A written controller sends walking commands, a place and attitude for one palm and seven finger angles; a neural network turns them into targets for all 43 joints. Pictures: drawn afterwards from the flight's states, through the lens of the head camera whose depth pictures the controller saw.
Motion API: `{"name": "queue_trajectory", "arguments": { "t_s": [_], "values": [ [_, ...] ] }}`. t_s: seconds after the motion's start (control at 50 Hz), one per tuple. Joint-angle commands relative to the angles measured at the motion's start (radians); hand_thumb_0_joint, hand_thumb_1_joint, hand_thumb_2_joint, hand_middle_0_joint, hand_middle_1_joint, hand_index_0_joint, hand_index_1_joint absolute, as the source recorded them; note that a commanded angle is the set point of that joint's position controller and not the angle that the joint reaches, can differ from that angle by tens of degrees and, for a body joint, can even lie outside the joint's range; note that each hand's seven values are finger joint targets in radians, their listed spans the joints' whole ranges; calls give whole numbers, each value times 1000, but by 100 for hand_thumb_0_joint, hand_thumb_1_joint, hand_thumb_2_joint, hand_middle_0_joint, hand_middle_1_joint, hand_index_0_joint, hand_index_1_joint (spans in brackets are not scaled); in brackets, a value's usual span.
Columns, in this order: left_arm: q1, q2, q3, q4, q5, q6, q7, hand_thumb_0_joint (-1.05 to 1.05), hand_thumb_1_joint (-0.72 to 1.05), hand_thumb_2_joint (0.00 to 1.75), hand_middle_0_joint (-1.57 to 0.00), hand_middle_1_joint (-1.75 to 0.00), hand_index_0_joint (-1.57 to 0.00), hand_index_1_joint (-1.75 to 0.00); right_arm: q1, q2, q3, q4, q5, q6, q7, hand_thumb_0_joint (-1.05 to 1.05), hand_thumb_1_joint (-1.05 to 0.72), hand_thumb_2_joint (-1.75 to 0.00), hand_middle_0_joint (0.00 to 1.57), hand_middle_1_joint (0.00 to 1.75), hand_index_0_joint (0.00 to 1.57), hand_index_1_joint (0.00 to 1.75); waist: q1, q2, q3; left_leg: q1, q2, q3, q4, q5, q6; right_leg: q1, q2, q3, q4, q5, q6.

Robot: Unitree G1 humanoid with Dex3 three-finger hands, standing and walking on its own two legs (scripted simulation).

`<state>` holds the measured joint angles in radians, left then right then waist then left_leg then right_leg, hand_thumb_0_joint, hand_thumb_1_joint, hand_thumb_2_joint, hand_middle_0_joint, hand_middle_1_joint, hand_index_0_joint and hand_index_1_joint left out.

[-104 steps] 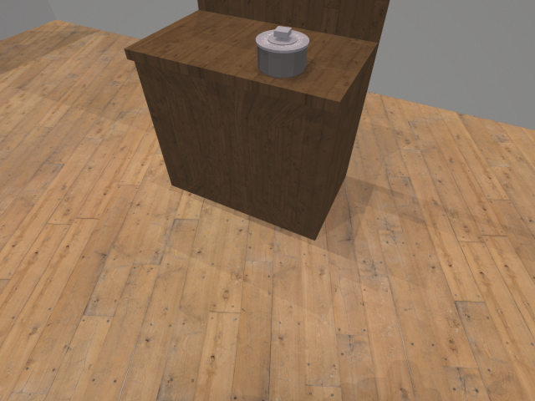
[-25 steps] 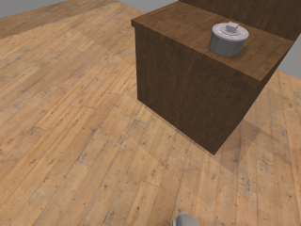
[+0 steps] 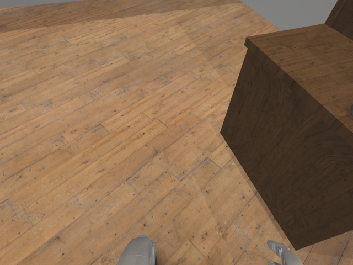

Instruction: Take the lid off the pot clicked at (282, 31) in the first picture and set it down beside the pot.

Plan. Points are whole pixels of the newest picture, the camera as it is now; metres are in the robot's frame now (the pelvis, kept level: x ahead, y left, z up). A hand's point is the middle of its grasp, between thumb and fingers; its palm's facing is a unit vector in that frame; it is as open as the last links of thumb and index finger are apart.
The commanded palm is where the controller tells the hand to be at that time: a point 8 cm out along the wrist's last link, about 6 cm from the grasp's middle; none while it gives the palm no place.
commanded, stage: walk to a spot facing it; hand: left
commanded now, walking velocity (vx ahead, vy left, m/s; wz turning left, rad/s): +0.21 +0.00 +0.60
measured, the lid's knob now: out of the picture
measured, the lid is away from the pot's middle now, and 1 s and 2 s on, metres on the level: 0.00 0.00 0.00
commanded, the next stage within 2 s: turn to face it in 0.02 s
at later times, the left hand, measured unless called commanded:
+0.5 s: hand (103, 242) +0.18 +0.22 -0.18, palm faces +0.04 -0.98 -0.18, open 7.3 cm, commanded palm none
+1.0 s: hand (127, 200) +0.30 +0.18 -0.16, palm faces -0.26 -0.93 -0.25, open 7.4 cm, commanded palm none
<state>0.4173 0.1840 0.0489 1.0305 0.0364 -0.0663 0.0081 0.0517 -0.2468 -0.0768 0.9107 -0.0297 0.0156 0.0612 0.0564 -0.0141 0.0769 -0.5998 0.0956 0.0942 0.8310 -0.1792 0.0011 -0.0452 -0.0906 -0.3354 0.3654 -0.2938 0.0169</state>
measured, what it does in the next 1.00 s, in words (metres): walks ahead, turning right: left foot, then right foot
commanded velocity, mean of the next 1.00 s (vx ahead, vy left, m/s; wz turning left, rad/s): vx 0.02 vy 0.00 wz -0.49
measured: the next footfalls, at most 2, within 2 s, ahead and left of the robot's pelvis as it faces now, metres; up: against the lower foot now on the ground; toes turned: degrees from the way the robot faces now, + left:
left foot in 0.12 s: +0.18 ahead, +0.12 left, +0.00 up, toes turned +10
right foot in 0.62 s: +0.19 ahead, -0.08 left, +0.00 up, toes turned -13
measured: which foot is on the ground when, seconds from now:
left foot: up 0.00-0.10, down 0.12-0.62, up 0.64-1.00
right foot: down 0.00-0.10, up 0.12-0.60, down 0.62-1.00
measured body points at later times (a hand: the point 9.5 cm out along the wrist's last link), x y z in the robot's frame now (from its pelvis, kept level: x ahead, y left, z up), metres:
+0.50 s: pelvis +0.13 +0.04 +0.00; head +0.14 +0.04 +0.45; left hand +0.18 +0.27 -0.16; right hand +0.20 -0.20 -0.15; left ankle +0.14 +0.11 -0.74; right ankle +0.18 -0.09 -0.70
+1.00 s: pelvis +0.16 +0.01 +0.00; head +0.19 -0.01 +0.45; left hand +0.31 +0.23 -0.14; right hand +0.16 -0.26 -0.15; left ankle +0.22 +0.16 -0.70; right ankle +0.15 -0.07 -0.74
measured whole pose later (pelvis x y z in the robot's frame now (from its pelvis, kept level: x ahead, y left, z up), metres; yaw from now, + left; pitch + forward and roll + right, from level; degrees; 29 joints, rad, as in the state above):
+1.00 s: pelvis +0.16 +0.01 +0.00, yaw -20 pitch +1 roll +1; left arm 0.21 0.20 0.08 0.91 0.02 0.03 0.00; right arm 0.15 -0.21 -0.06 0.93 -0.01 0.03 -0.02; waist 0.02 0.00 0.07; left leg -0.42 0.05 0.00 0.85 -0.41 -0.09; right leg -0.26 0.08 0.09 0.47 -0.21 -0.07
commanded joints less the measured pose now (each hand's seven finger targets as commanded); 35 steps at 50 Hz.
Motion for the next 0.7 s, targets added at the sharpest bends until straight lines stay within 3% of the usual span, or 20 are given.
{"name": "queue_trajectory", "arguments": {
  "t_s": [0.0, 0.02, 0.04, 0.06, 0.08, 0.1, 0.12, 0.16, 0.18, 0.22, 0.26, 0.32, 0.46, 0.52, 0.56, 0.58, 0.6, 0.62, 0.64, 0.68],
  "values": [
    [53, 189, 39, -40, -4, -8, 10, 0, 90, 90, -20, -30, -20, -30, -69, -12, 19, -107, 2, -33, 2, 0, -90, -90, 20, 30, 20, 30, -5, -109, -32, 107, -49, 61, -143, -93, 36, 72, -299, 94, -6, 587, -89],
    [39, 210, 45, -46, -6, -6, 10, 0, 90, 90, -20, -30, -20, -30, -2, -26, 12, -95, 0, -39, -5, 0, -90, -90, 20, 30, 20, 30, -40, -118, -72, 209, -86, 84, -188, -112, 51, 69, -301, 67, 104, 701, -82],
    [29, 223, 47, -47, -11, -2, 8, 0, 90, 90, -20, -30, -20, -30, 116, -62, 0, -66, -5, -44, -14, 0, -90, -90, 20, 30, 20, 30, -99, -94, -143, 401, -123, 91, -281, -55, 67, 8, -270, 21, 297, 705, -52],
    [32, 207, 46, -62, -17, -1, -2, 0, 90, 90, -20, -30, -20, -30, 256, -156, -23, -35, -7, -47, -28, 0, -90, -90, 20, 30, 20, 30, -170, 19, -252, 703, -31, -47, -348, 5, 105, -192, -224, 34, 581, 478, -10],
    [10, 154, 39, -119, -29, 2, -18, 0, 90, 90, -20, -30, -20, -30, 347, -300, -55, -20, -2, -53, -41, 0, -90, -90, 20, 30, 20, 30, -195, 309, -308, 884, 299, -553, -408, 272, 239, -558, -37, 96, 912, -293, 61],
    [-95, 177, 31, -171, -28, 11, -12, 0, 90, 90, -20, -30, -20, -30, 400, -325, -52, -7, 25, -44, -51, 0, -90, -90, 20, 30, 20, 30, -208, 111, -293, 861, 359, -585, -450, 425, 281, -659, -37, 247, 1003, -286, 48],
    [-65, 138, 33, -151, -28, 11, 2, 0, 90, 90, -20, -30, -20, -30, 321, -275, -34, -26, 20, -54, -62, 0, -90, -90, 20, 30, 20, 30, -154, 52, -271, 744, 351, -489, -462, 361, 260, -646, -53, 281, 1039, -228, 43],
    [9, 101, 22, -67, -15, 32, 5, 0, 90, 90, -20, -30, -20, -30, 160, -132, 6, -47, 22, -70, -75, 0, -90, -90, 20, 30, 20, 30, -75, 150, -160, 514, 237, -299, -503, 374, 184, -561, -91, 320, 965, -103, 46],
    [39, 81, 16, -36, -12, 42, 6, 0, 90, 90, -20, -30, -20, -30, 136, -85, 21, -37, 22, -77, -79, 0, -90, -90, 20, 30, 20, 30, -47, 116, -117, 446, 194, -222, -513, 466, 158, -512, -82, 317, 922, -69, 46],
    [88, 58, 8, 1, -16, 58, 12, 0, 90, 90, -20, -30, -20, -30, 137, -55, 35, -6, 24, -87, -85, 0, -90, -90, 20, 30, 20, 30, -16, 103, -136, 418, 172, -138, -527, 581, 136, -439, -57, 324, 855, -31, 47],
    [82, 43, 5, 6, -18, 74, 17, 0, 90, 90, -20, -30, -20, -30, 138, -44, 36, 12, 23, -82, -87, 0, -90, -90, 20, 30, 20, 30, -7, 68, -124, 390, 173, -98, -545, 522, 143, -411, -37, 334, 788, -18, 42],
    [28, 36, 17, -18, -14, 92, 15, 0, 90, 90, -20, -30, -20, -30, 144, -24, 26, 25, 19, -73, -91, 0, -90, -90, 20, 30, 20, 30, -9, 97, -50, 334, 177, -57, -588, 365, 141, -419, -22, 341, 705, 25, 42],
    [-152, 39, 33, -113, -11, 106, -8, 0, 90, 90, -20, -30, -20, -30, 203, -66, 1, 39, 4, -46, -100, 0, -90, -90, 20, 30, 20, 30, -69, 129, -38, 444, 250, -43, -524, 283, 171, -396, 10, 273, 462, -63, 27],
    [-179, 44, 34, -141, -11, 99, -13, 0, 90, 90, -20, -30, -20, -30, 222, -87, -8, 46, 1, -35, -99, 0, -90, -90, 20, 30, 20, 30, -75, 148, -51, 481, 267, -31, -454, 311, 153, -341, 38, 250, 355, -94, 9],
    [-133, 63, 38, -135, -10, 88, -15, 0, 90, 90, -20, -30, -20, -30, 223, -99, -13, 45, 8, -29, -95, 0, -90, -90, 20, 30, 20, 30, -48, 111, -90, 469, 233, 34, -324, 306, 92, -214, 57, 228, 171, 48, -5],
    [-75, 115, 48, -124, -7, 75, -12, 0, 90, 90, -20, -30, -20, -30, 225, -84, -13, 36, 15, -29, -91, 0, -90, -90, 20, 30, 20, 30, -19, 27, -130, 382, 183, 89, -153, 217, 31, -67, -5, 321, 57, 222, -36],
    [-35, 229, 70, -116, -1, 58, 3, 0, 90, 90, -20, -30, -20, -30, 224, -14, 1, 1, 19, -29, -82, 0, -90, -90, 20, 30, 20, 30, -10, -273, -148, 79, 48, 165, 88, -211, -47, 117, -259, 668, 0, 606, -154],
    [18, 232, 74, -108, -24, 63, 14, 0, 90, 90, -20, -30, -20, -30, 134, -39, 7, -31, 18, -15, -93, 0, -90, -90, 20, 30, 20, 30, 38, -214, -155, 47, 3, 12, 212, -451, -60, 51, -317, 712, -16, 744, -254],
    [-23, 224, 75, -116, -23, 67, 21, 0, 90, 90, -20, -30, -20, -30, 98, -34, 4, -34, 18, -9, -94, 0, -90, -90, 20, 30, 20, 30, 25, -187, -125, 7, 12, -56, 289, -416, -56, -1, -275, 709, -28, 638, -270],
    [-146, 180, 66, -154, -24, 73, 20, 0, 90, 90, -20, -30, -20, -30, 132, -44, -2, -12, 14, 1, -89, 0, -90, -90, 20, 30, 20, 30, -32, -80, -95, 9, 29, -93, 326, -273, -70, -63, -195, 617, -50, 430, -239]
  ]
}}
